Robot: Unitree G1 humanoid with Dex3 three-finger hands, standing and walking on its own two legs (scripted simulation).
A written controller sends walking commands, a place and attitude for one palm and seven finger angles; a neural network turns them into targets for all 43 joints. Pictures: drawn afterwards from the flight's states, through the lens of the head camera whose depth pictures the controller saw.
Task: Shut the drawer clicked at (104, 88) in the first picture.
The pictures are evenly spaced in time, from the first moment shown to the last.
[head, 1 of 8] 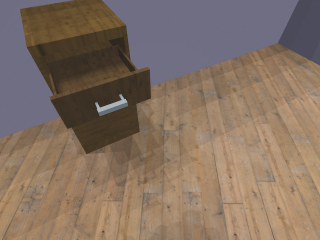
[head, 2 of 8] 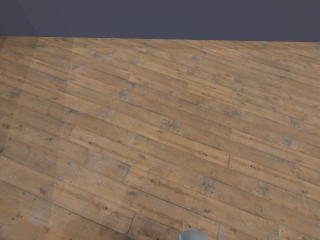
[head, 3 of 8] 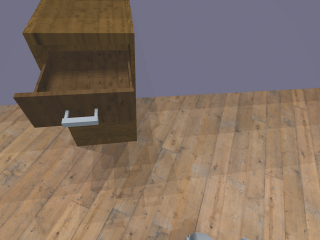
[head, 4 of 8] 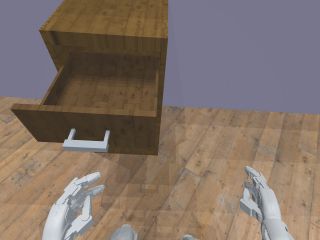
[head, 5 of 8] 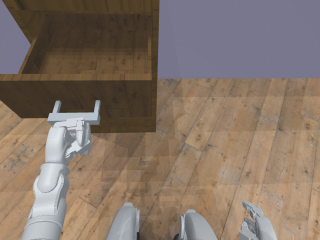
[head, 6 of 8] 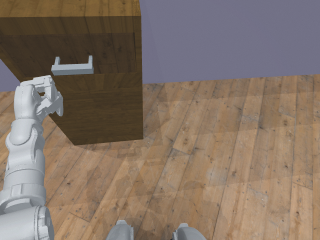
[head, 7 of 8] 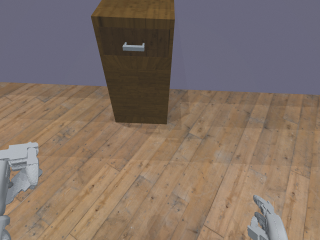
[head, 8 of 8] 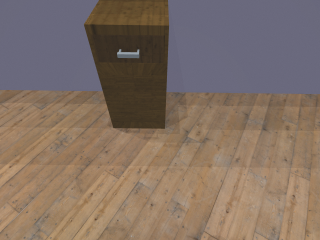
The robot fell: no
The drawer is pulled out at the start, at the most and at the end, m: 0.30 0.30 0.00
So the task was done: yes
